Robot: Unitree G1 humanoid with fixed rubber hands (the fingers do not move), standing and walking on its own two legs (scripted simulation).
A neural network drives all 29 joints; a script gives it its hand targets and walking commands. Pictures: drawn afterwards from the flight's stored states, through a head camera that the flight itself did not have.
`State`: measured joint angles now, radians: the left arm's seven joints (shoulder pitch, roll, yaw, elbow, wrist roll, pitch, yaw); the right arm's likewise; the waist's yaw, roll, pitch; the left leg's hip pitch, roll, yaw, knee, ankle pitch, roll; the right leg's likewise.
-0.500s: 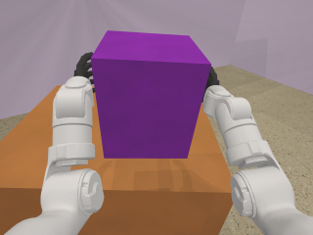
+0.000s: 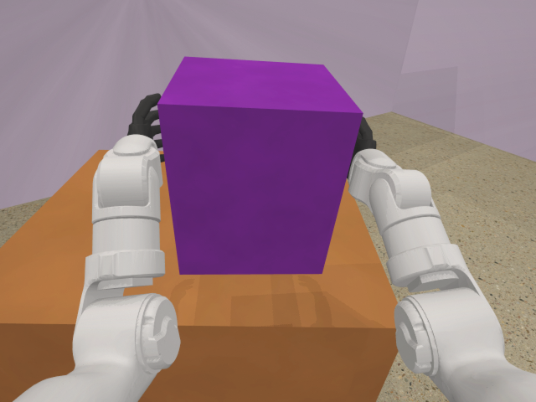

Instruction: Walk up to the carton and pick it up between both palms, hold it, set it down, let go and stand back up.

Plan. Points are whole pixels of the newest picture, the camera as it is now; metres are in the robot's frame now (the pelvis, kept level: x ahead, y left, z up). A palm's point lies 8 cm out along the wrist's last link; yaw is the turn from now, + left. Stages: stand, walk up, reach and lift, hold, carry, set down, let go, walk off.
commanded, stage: hold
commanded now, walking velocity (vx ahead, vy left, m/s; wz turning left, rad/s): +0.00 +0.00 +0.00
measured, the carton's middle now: (253, 166) +0.39 +0.00 +0.25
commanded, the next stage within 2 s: none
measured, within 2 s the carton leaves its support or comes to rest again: neither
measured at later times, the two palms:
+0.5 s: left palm (139, 150) +0.37 +0.15 +0.29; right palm (356, 162) +0.37 -0.15 +0.27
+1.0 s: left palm (142, 147) +0.38 +0.15 +0.29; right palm (357, 161) +0.37 -0.15 +0.27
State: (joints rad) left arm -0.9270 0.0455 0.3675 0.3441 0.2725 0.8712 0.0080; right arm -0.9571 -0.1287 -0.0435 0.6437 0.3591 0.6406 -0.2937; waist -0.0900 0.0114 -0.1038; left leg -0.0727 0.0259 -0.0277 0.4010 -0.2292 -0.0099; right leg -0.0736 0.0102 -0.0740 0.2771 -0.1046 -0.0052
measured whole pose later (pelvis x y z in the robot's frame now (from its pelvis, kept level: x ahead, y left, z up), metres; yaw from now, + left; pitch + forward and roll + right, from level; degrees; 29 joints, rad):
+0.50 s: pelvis +0.00 +0.00 +0.00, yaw +0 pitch -6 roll -2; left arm -0.92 0.05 0.38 0.32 0.27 0.87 -0.01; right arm -0.94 -0.12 -0.03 0.61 0.37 0.64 -0.31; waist -0.09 0.00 -0.10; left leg -0.07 0.03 -0.03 0.40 -0.23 -0.01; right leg -0.07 0.01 -0.08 0.28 -0.11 -0.01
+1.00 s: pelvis +0.00 +0.00 +0.00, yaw +0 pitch -6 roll -2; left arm -0.92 0.04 0.37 0.32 0.27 0.88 0.01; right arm -0.95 -0.13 -0.03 0.63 0.38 0.63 -0.30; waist -0.09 0.01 -0.10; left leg -0.07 0.03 -0.03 0.40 -0.24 -0.01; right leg -0.07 0.01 -0.07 0.28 -0.11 0.00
